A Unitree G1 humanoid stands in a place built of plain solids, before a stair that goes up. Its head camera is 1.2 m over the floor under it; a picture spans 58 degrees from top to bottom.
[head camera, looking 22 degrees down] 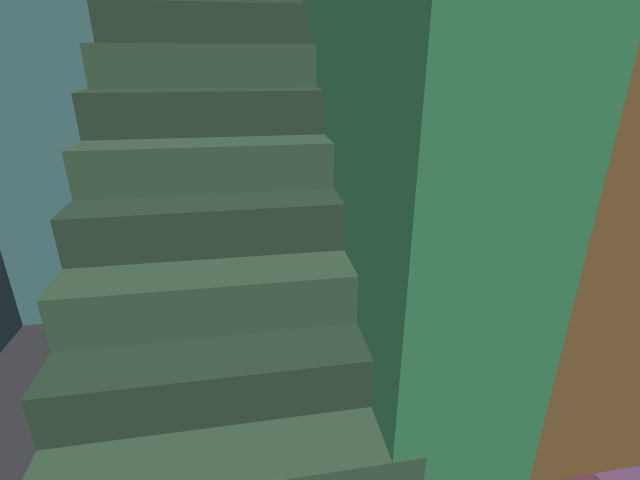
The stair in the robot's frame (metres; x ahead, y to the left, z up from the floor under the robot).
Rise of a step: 0.18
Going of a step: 0.21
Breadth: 1.08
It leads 10 degrees to the left of straight ahead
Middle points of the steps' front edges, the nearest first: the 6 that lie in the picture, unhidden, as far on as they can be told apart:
1.00 0.27 0.37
1.21 0.31 0.55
1.42 0.34 0.74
1.62 0.38 0.92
1.83 0.41 1.10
2.03 0.45 1.28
